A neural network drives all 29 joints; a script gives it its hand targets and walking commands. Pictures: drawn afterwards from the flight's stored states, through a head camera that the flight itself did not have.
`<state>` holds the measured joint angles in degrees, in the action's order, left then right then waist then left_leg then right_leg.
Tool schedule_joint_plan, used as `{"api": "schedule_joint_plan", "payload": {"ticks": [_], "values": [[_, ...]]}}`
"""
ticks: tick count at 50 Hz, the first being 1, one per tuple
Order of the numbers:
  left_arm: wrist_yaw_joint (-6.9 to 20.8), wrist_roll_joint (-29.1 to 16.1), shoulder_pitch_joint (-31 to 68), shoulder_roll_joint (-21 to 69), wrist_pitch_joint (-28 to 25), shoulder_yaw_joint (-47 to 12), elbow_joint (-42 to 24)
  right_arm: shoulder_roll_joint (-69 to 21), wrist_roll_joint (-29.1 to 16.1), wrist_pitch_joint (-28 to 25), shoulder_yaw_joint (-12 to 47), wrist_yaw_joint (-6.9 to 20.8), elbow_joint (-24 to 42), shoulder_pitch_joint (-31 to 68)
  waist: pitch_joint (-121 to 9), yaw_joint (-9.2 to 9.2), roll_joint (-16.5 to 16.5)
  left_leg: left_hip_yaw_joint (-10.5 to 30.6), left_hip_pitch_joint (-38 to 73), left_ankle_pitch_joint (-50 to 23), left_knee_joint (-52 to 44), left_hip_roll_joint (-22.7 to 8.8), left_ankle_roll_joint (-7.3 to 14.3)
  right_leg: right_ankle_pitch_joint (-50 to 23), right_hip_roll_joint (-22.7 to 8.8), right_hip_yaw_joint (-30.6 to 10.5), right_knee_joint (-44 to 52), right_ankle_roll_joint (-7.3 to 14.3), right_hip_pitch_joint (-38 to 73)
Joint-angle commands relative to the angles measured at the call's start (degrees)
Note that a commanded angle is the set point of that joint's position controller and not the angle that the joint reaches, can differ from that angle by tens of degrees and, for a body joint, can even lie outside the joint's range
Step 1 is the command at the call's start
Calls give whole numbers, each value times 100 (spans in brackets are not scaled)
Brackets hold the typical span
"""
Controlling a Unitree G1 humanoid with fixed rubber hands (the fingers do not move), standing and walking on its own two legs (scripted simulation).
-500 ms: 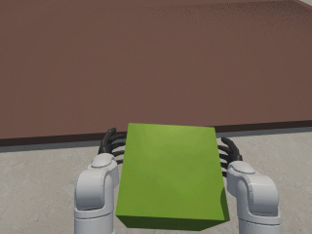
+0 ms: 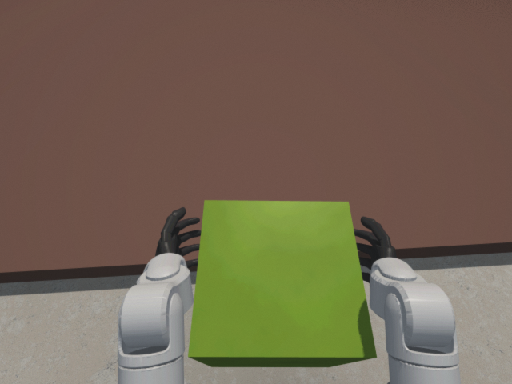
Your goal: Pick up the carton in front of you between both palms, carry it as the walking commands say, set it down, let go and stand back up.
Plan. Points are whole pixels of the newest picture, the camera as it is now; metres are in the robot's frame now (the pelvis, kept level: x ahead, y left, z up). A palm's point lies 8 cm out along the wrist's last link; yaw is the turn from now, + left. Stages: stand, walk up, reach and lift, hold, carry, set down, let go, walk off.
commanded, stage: carry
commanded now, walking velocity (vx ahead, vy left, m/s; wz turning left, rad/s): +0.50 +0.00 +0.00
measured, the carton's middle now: (273, 292) +0.27 +0.01 -0.02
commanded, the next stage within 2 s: none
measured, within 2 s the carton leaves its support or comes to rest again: neither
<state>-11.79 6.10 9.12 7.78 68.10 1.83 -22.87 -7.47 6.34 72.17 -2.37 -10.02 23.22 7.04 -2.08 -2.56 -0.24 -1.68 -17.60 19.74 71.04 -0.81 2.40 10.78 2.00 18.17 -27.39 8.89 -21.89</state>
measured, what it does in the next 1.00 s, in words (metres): walks ahead: left foot, then right foot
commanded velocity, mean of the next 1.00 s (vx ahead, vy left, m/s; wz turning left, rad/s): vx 0.09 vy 0.00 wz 0.00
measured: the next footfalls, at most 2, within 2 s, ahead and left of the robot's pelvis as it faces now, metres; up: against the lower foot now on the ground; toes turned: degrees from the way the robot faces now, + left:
left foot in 0.38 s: +0.48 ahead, +0.09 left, +0.00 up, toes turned +9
right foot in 0.68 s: +0.46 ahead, -0.11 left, +0.00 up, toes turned -6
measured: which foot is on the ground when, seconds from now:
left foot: up 0.00-0.36, down 0.38-1.00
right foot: down 0.00-0.36, up 0.38-0.66, down 0.68-0.86, up 0.88-0.98, down 1.00-1.00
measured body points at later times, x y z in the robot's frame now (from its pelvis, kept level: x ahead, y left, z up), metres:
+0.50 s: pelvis +0.34 +0.03 -0.01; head +0.42 +0.03 +0.43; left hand +0.74 +0.15 +0.13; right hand +0.71 -0.14 +0.13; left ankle +0.44 +0.09 -0.73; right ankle +0.18 -0.07 -0.64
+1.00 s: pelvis +0.53 -0.02 +0.02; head +0.62 -0.04 +0.46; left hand +0.92 +0.13 +0.15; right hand +0.91 -0.16 +0.13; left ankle +0.46 +0.09 -0.69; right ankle +0.52 -0.10 -0.71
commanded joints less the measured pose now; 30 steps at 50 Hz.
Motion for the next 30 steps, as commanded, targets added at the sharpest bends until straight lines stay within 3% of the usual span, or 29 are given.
{"api": "schedule_joint_plan", "payload": {"ticks": [1, 3, 4, 5, 6, 7, 8, 9, 10, 11, 12, 13, 14, 15, 16, 17, 18, 19, 20, 21, 22, 23, 24, 25, 26, 27, 28, 29, 30], "values": [[1719, -2596, 2071, 6083, 136, -3833, -448, -5568, -2128, -370, 3686, 1372, 1167, 2714, -1411, 203, 392, -8, -1419, -623, -987, -646, -52, -228, -1931, -2158, 1899, 114, 1759], [1719, -2698, 2097, 5855, 182, -3641, -470, -5510, -2320, -383, 3761, 1266, 1280, 3031, -1230, 131, 575, -312, -1518, -668, -1724, -590, -100, -502, -1760, -1742, 1922, 159, 1838], [1676, -2549, 2162, 5522, 226, -3505, -493, -5450, -2219, -320, 3801, 1223, 1082, 2882, -1233, 87, 458, -476, -1522, -884, -2161, -447, -145, -512, -1555, -1508, 1849, 41, 2067], [1639, -2563, 2243, 5253, 312, -3455, -262, -5138, -2148, -268, 3640, 1188, 968, 2837, -1175, -104, 454, -636, -2045, -1064, -2163, -460, -129, -1033, -1711, -1715, 1714, -47, 2487], [1620, -2594, 2457, 5120, 322, -3551, -376, -5098, -2146, -245, 3725, 1171, 995, 2977, -1130, -89, 348, -640, -2224, -1128, -2307, -445, -138, -1241, -1648, -1759, 1674, -58, 2681], [1590, -2728, 2571, 5210, 352, -3562, -534, -5068, -2336, -244, 3664, 1137, 1246, 3283, -1302, -142, 356, -795, -2406, -1134, -2490, -287, -149, -1946, -1599, -1535, 1452, -68, 3157], [1598, -2587, 2563, 5034, 381, -3520, -396, -4941, -2275, -231, 3592, 1080, 1426, 3603, -1156, 20, 713, -795, -2210, -1516, -2694, -399, -117, -2470, -1519, -1300, 1440, -186, 2704], [1529, -2518, 2666, 4793, 419, -3345, -192, -4790, -2384, -113, 3668, 1056, 965, 3589, -934, 7, 932, -993, -2212, -1413, -3008, -286, -128, -2698, -1290, -994, 1394, -110, 2850], [1500, -2621, 2884, 4739, 427, -3238, -251, -4683, -2338, -102, 3656, 1011, 1181, 3854, -801, 25, 1178, -1044, -2047, -1687, -3311, -332, -189, -2761, -1218, -722, 1366, -95, 2637], [1453, -2487, 2994, 4492, 472, -3231, 10, -4466, -2183, -42, 3450, 931, 806, 3997, -736, 84, 898, -1260, -1751, -1954, -3538, -199, -127, -3307, -1155, -597, 1321, -261, 2417], [1378, -2437, 3227, 4281, 468, -2957, 80, -4322, -2379, -7, 3518, 885, 861, 4451, -770, -13, 893, -1285, -1682, -1930, -3541, -25, -18, -4014, -1112, -630, 1152, -351, 2610], [1311, -2418, 3471, 4115, 483, -2938, 104, -4246, -2395, 2, 3505, 833, 799, 4843, -858, 43, 911, -1513, -1509, -1983, -3731, 186, -74, -4478, -1078, -487, 863, -421, 2798], [1176, -2348, 3895, 3997, 464, -2835, 180, -4033, -2516, 19, 3385, 808, 795, 5290, -1101, 79, 1295, -1511, -1135, -1967, -3901, 303, -46, -5161, -1129, -496, 326, -422, 3026], [1096, -2265, 3984, 3667, 483, -2564, 568, -3694, -2458, 56, 3334, 728, 606, 5579, -1458, 146, 1217, -1776, -477, -2137, -4015, 500, 72, -5681, -1151, -385, -437, -462, 2993], [999, -2092, 4214, 3493, 481, -2469, 835, -3532, -2469, 66, 3167, 664, 398, 5851, -1602, 603, 878, -1473, 610, -3164, -4712, 281, 128, -5020, -963, -305, -1389, -627, 2387], [882, -1993, 4593, 3292, 489, -2270, 947, -3387, -2397, 84, 2964, 630, 38, 5978, -2185, 710, 175, -750, 2232, -5275, -4546, -492, 314, -3007, -446, -423, -2389, -910, 1336], [821, -2004, 4975, 3240, 505, -2218, 1043, -3315, -2449, 71, 2919, 562, -131, 6603, -2911, 778, -1221, 1143, 4312, -8379, -3978, -1982, 1341, 829, 153, -711, -4483, -1068, -651], [760, -2080, 5357, 3329, 511, -2228, 1086, -3375, -2589, -5, 2868, 487, -72, 6781, -3398, 680, -1133, 1705, 4128, -8104, -4174, -2195, 1719, 2113, 53, -1586, -5204, -948, -773], [735, -2284, 5980, 3445, 504, -2351, 1042, -3510, -2574, -9, 2678, 454, -488, 6743, -3354, 599, -775, 1568, 3283, -6977, -4331, -2170, 1478, 2038, -336, -2018, -4970, -665, -364], [687, -2009, 5757, 3512, 550, -2037, 1805, -3452, -2525, -3, 2413, 443, -708, 6855, -2995, 580, -330, 1428, 2412, -5351, -4709, -2069, 1373, 1936, -349, -2023, -4805, -487, -318], [669, -2092, 5932, 3998, 452, -2076, 1672, -3772, -2663, -23, 2573, 472, -672, 7343, -2815, 474, -399, 936, 2298, -4470, -4653, -1811, 1085, 1686, -565, -2051, -4286, -462, -579], [691, -2387, 7145, 4215, 327, -2260, 679, -4313, -2711, -33, 2412, 548, -1166, 7363, -2763, 409, -497, 638, 2094, -4392, -4570, -1636, 941, 1735, -727, -1914, -3635, -554, -480], [743, -2457, 7313, 4490, 418, -2177, 1160, -4516, -2793, -93, 2457, 591, -984, 8025, -2839, 347, -446, 365, 1768, -4344, -4635, -1530, 975, 1744, -619, -1709, -3162, -583, -215], [719, -2575, 7890, 4477, 369, -2264, 756, -4836, -2759, -28, 2227, 654, -1568, 7773, -2955, 404, -612, 186, 1952, -4824, -4646, -1459, 1049, 1849, -499, -1533, -2540, -578, -200], [748, -2630, 7544, 4689, 428, -2186, 1446, -4772, -2695, -22, 2191, 662, -1573, 7915, -2908, 512, -573, 147, 2176, -5556, -4562, -1390, 1046, 1762, -463, -1527, -2143, -595, -278], [801, -2746, 7687, 5017, 428, -2235, 1386, -4836, -2486, -49, 2024, 658, -1456, 7904, -3312, 474, -902, 58, 2469, -5759, -4412, -1349, 1058, 1799, -346, -1567, -1549, -591, -97], [823, -2390, 7435, 4996, 462, -2123, 1879, -4922, -2425, 5, 1978, 647, -1814, 8052, -3225, 451, -861, -97, 2484, -6027, -4258, -1297, 990, 1627, -219, -1422, -1277, -610, 10], [880, -2544, 7514, 5205, 432, -2065, 1817, -5113, -2483, -33, 2103, 697, -1752, 8113, -3406, 336, -681, -97, 2561, -6201, -4144, -1444, 942, 1057, -199, -1306, -708, -505, 270], [935, -2590, 7818, 5446, 412, -2118, 1710, -5264, -2439, -103, 2077, 717, -1527, 8345, -3504, 186, -829, -293, 2658, -6315, -3843, -1277, 773, 274, -315, -1269, -96, -602, 538]]}}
